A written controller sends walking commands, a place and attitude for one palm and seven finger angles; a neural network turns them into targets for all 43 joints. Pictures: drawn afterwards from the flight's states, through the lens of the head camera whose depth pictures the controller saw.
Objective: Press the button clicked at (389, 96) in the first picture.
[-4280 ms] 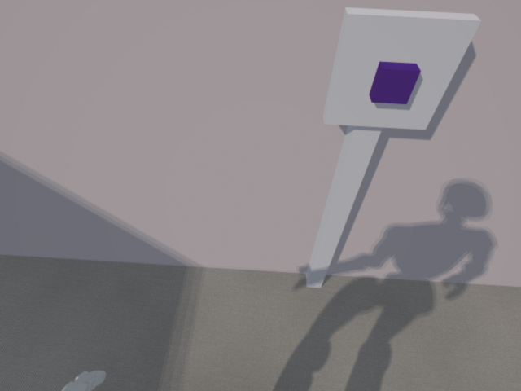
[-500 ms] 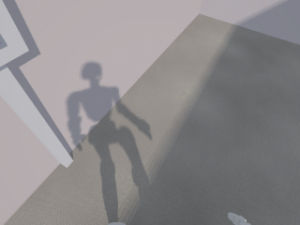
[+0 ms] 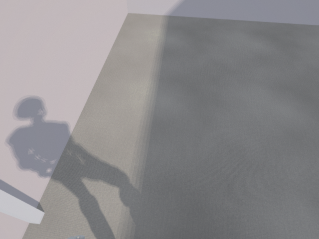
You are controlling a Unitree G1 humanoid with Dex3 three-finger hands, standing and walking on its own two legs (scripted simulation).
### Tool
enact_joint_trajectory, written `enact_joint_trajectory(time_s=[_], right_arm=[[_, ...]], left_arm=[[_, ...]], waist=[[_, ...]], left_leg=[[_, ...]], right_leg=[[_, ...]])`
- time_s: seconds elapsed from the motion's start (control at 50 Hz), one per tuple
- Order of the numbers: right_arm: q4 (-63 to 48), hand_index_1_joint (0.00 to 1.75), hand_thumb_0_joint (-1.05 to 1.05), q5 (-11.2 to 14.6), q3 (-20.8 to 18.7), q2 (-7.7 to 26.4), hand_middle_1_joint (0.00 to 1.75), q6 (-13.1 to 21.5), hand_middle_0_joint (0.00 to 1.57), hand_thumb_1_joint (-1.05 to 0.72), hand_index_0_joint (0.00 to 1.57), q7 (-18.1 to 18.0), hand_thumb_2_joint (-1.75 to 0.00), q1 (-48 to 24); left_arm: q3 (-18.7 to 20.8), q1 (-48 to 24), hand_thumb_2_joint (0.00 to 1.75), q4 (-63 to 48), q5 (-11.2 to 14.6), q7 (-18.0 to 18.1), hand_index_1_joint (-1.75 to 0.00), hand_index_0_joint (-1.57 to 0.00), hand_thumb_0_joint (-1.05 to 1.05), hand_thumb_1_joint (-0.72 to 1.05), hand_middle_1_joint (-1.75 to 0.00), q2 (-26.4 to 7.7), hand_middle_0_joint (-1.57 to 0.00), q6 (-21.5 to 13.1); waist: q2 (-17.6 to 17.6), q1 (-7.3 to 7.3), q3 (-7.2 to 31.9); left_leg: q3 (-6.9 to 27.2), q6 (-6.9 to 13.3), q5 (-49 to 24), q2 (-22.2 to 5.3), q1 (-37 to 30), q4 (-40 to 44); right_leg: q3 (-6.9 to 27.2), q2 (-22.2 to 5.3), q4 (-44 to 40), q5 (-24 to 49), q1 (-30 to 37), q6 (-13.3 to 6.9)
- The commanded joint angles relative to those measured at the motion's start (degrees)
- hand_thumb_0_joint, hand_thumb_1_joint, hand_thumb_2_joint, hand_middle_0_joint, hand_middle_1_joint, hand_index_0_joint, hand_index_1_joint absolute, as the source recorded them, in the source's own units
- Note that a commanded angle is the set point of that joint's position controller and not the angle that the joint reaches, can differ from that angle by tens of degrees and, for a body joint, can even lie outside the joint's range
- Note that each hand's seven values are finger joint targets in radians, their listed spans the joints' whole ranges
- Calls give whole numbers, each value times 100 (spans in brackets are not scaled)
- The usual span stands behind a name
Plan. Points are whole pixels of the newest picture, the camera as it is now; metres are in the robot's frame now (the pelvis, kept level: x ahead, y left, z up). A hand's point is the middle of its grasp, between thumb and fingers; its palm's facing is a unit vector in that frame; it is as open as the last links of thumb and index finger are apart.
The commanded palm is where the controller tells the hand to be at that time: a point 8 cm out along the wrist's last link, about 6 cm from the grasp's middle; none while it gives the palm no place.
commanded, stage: walk to a spot facing it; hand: left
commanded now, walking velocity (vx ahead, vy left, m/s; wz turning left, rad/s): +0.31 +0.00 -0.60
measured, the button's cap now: out of the picture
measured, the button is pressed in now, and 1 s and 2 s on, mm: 0 0 0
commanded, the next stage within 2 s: turn to face it in 1.18 s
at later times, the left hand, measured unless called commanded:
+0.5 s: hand out of the picture +0.13 +0.17 -0.18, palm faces -0.12 -0.98 -0.16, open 7.4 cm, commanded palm none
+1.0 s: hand (140, 129) +0.53 +0.09 -0.16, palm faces -0.49 -0.86 -0.17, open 7.4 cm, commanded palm none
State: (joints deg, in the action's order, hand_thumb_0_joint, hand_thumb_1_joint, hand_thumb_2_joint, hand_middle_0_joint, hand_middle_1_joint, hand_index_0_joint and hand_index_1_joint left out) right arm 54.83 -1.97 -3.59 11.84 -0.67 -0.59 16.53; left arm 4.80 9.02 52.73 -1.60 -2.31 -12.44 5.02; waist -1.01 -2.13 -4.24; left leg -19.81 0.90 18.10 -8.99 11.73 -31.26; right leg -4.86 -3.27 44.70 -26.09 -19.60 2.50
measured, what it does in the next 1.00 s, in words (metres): walks ahead, turning right: right foot, then left foot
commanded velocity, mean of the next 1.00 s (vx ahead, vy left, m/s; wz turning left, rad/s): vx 0.32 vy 0.00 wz -0.52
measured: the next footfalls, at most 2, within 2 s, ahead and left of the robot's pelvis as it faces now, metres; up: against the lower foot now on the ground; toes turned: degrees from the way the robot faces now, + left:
right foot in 0.06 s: +0.03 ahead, -0.13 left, +0.00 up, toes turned -9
left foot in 0.52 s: +0.33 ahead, +0.07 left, +0.00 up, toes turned -7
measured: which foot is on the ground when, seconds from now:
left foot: down 0.00-0.06, up 0.08-0.50, down 0.52-1.00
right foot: up 0.00-0.04, down 0.06-0.54, up 0.56-1.00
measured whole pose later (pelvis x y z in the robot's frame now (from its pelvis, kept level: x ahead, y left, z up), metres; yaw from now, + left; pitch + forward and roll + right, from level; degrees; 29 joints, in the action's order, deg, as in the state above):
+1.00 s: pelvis +0.34 -0.02 +0.00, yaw -30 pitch -1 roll +0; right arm 60.3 -1.7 -2.6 8.4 3.8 -1.1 25.5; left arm 5.4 8.2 54.8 -2.1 -2.3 -11.2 2.8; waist 1.0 -2.1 -3.1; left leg -23.2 0.9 21.2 -3.9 -1.5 -21.7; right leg -5.0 -6.0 56.3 -7.1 -36.6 1.3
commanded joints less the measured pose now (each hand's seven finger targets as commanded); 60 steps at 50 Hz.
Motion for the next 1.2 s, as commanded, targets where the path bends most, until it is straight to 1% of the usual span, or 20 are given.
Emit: enact_joint_trajectory(time_s=[0.0, 0.02, 0.04, 0.06, 0.1, 0.18, 0.42, 0.48, 0.52, 0.54, 0.6, 0.7, 0.86, 1.0, 1.06, 1.1, 1.12, 1.14, 1.16, 1.18], right_arm=[[-268, 30, 0, 4, -249, 1092, 30, 135, 20, -90, 20, -20, -90, 27], [-343, 30, 0, 58, -171, 872, 30, 119, 20, -90, 20, 25, -90, -4], [-723, 30, 0, 79, -19, 449, 30, 116, 20, -90, 20, 92, -90, -423], [-950, 30, 0, 19, -45, 721, 30, 96, 20, -90, 20, 96, -90, -963], [-854, 30, 0, 38, -134, 770, 30, 83, 20, -90, 20, 162, -90, -1079], [-470, 30, 0, -20, -146, 653, 30, 130, 20, -90, 20, 185, -90, -381], [-903, 30, 0, 82, -46, 384, 30, 354, 20, -90, 20, 223, -90, -1327], [-358, 30, 0, 46, -143, 773, 30, 471, 20, -90, 20, 52, -90, 327], [-41, 30, 0, -2, -326, 1847, 30, 489, 20, -90, 20, -50, -90, 1606], [-129, 30, 0, 44, -241, 1595, 30, 414, 20, -90, 20, -58, -90, 1131], [-305, 30, 0, 56, -5, 639, 30, 527, 20, -90, 20, -83, -90, 66], [-91, 30, 0, 106, 2, 332, 30, 620, 20, -90, 20, -131, -90, 176], [162, 30, 0, 92, -23, 395, 30, 625, 20, -90, 20, -123, -90, 897], [423, 30, 0, 3, -47, 499, 30, 512, 20, -90, 20, -98, -90, 1395], [332, 30, 0, 26, -109, 728, 30, 495, 20, -90, 20, -98, -90, 1175], [156, 30, 0, 79, -154, 934, 30, 466, 20, -90, 20, -58, -90, 887], [43, 30, 0, 153, -113, 790, 30, 447, 20, -90, 20, 25, -90, 914], [-197, 30, 0, 216, -39, 362, 30, 467, 20, -90, 20, 15, -90, 1004], [-364, 30, 0, 214, -50, 431, 30, 438, 20, -90, 20, -29, -90, 450], [-382, 30, 0, 196, -91, 370, 30, 413, 20, -90, 20, -48, -90, 327]], left_arm=[[106, 250, 90, -384, -3, -13, -30, -20, 0, 90, -30, -429, -20, -322], [190, 897, 90, -180, -26, 45, -30, -20, 0, 90, -30, -833, -20, -404], [297, 1520, 90, -8, -25, 150, -30, -20, 0, 90, -30, -1573, -20, -494], [314, 1745, 90, 15, 87, 254, -30, -20, 0, 90, -30, -1632, -20, -464], [256, 1091, 90, -85, 94, 297, -30, -20, 0, 90, -30, -1232, -20, -539], [62, 733, 90, -139, 69, 237, -30, -20, 0, 90, -30, -813, -20, -784], [43, 1377, 90, 330, -6, 326, -30, -20, 0, 90, -30, -817, -20, -886], [97, 1119, 90, 346, 57, 309, -30, -20, 0, 90, -30, -810, -20, -891], [25, 1614, 90, 213, 150, 190, -30, -20, 0, 90, -30, -235, -20, -843], [69, 1431, 90, 240, 95, 206, -30, -20, 0, 90, -30, -437, -20, -808], [90, 804, 90, 284, 10, 27, -30, -20, 0, 90, -30, -296, -20, -712], [121, 1235, 90, 357, -22, 33, -30, -20, 0, 90, -30, 69, -20, -400], [100, -5, 90, -165, -54, -40, -30, -20, 0, 90, -30, 55, -20, -346], [-25, -1068, 90, -512, -13, -65, -30, -20, 0, 90, -30, 131, -20, -459], [18, -438, 90, -377, -13, -37, -30, -20, 0, 90, -30, 19, -20, -551], [112, 858, 90, -15, -39, 17, -30, -20, 0, 90, -30, -317, -20, -662], [235, 1529, 90, 178, -56, 57, -30, -20, 0, 90, -30, -819, -20, -736], [362, 1965, 90, 226, 9, 156, -30, -20, 0, 90, -30, -1439, -20, -795], [413, 1912, 90, 216, 162, 240, -30, -20, 0, 90, -30, -1671, -20, -719], [364, 1441, 90, 139, 187, 262, -30, -20, 0, 90, -30, -1459, -20, -670]], waist=[[-331, 295, 598], [705, 630, 851], [2488, 992, 737], [1985, 1092, 442], [1249, 775, -102], [824, 208, -304], [914, 439, -105], [391, -317, 766], [-2319, -512, 1934], [-1700, -394, 1525], [-617, 39, -2], [-668, 434, 47], [-353, 156, -295], [-460, -178, -565], [-648, 169, -16], [-567, 786, 854], [170, 1106, 1480], [1325, 1103, 2239], [1086, 1093, 2232], [468, 843, 1411]], left_leg=[[1048, 144, 1043, -1327, 437, 512], [447, -182, 1260, -905, 1390, -797], [481, -505, 2155, 7, 3182, -2658], [1350, -442, 1780, 81, 3610, -3289], [1675, -382, 611, -100, 3384, -3595], [1613, -598, -395, -62, 2779, -3088], [1544, -394, -469, 267, 1959, -871], [1469, -250, -895, 548, -752, 308], [4623, 348, -513, -2055, -2753, 1281], [4744, 460, 586, -2137, -1927, 1698], [3065, 47, 327, -1434, -59, 2017], [1456, -277, -864, -965, 115, 2000], [952, 237, -2002, -1172, -1040, 1978], [365, 451, -3282, -1296, -1587, 1590], [-57, 363, -5589, -1332, -1797, 457], [-255, 76, -5774, -1150, -1351, -1347], [-201, -161, -3898, -909, 110, -2842], [292, -558, 1435, 240, 2157, -4758], [1253, -471, 1709, 290, 2605, -5387], [1489, -435, 1117, -18, 2685, -5414]], right_leg=[[-391, 262, -1629, 538, 1249, -278], [415, -387, -2391, 67, 2446, -517], [3098, -1780, -3278, -682, 3001, -1150], [3655, -2117, -3607, -572, 2553, -1439], [3067, -1634, -3687, -1141, 1694, -1325], [1575, -929, -3416, 1286, 1236, -1086], [1816, -941, -2842, 2951, 1684, -1155], [1452, -389, -880, 3759, 964, -821], [607, 786, 2517, -716, -1221, -358], [997, 387, 3086, -546, -1332, -451], [727, -224, 3168, 867, -1398, -336], [622, -187, 3060, 1734, -1452, -188], [313, -369, 2079, 2031, -2710, -26], [-353, -145, 36, 1484, -2139, -291], [-659, 320, -495, 1096, -1081, -591], [-797, 626, -1188, 1454, 786, -761], [72, -73, -1454, 2081, 2653, -1045], [3308, -1876, -1696, 3609, 4127, -1871], [3652, -2127, -2221, 4168, 3968, -2135], [2944, -2046, -2338, 3852, 3172, -2095]])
